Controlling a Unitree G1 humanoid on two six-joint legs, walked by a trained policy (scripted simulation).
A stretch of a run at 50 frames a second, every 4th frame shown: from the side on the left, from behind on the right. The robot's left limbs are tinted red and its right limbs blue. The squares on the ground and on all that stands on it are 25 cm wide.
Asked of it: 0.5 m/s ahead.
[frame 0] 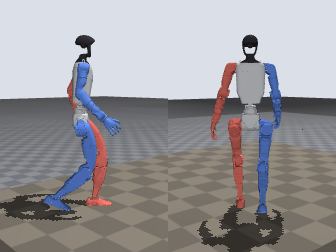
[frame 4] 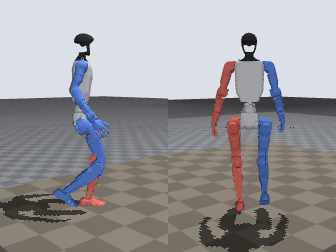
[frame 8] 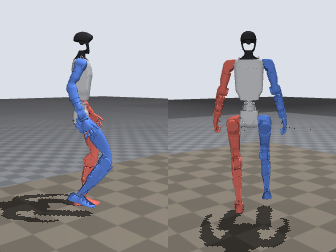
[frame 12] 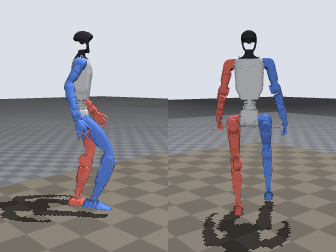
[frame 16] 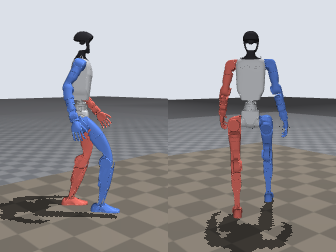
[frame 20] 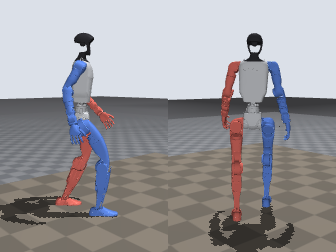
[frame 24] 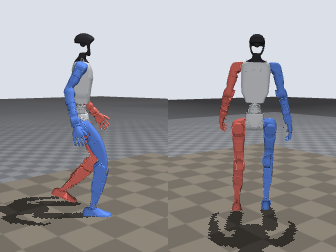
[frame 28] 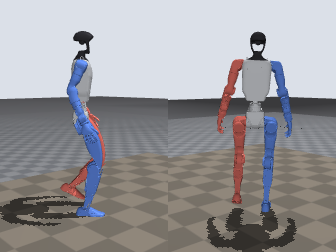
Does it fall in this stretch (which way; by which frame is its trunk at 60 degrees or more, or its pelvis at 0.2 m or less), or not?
no
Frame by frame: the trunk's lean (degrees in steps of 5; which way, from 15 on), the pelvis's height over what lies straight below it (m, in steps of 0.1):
0: 5, 0.7
4: 5, 0.8
8: 0, 0.8
12: 0, 0.8
16: 0, 0.8
20: 5, 0.8
24: 5, 0.8
28: 5, 0.8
